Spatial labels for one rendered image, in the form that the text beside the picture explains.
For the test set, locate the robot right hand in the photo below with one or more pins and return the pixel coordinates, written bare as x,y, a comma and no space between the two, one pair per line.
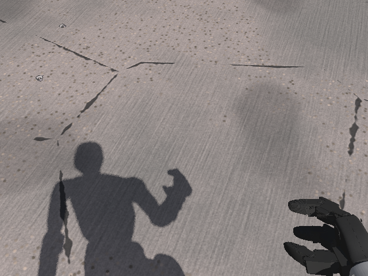
347,242

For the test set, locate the robot right forearm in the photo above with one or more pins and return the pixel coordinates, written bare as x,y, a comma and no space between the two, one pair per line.
360,269

